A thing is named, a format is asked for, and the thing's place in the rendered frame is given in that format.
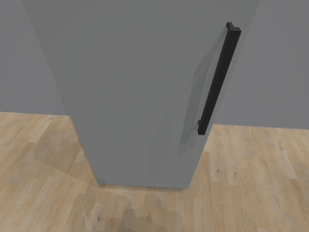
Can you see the handle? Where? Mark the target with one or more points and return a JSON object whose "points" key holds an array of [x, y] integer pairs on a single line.
{"points": [[226, 55]]}

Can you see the fridge door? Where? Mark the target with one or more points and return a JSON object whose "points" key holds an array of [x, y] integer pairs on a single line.
{"points": [[135, 76]]}

